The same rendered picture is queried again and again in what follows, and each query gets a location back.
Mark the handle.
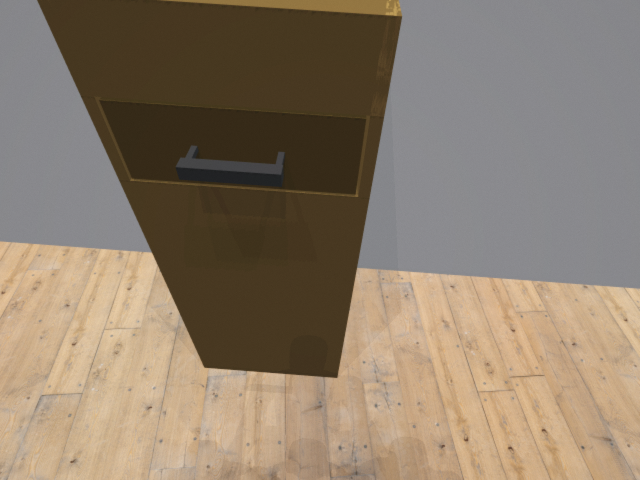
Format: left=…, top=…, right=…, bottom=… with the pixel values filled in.
left=176, top=145, right=285, bottom=187

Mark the cabinet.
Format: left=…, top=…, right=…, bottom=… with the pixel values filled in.
left=37, top=0, right=402, bottom=378

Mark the drawer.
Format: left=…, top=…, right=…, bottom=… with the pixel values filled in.
left=99, top=97, right=366, bottom=195

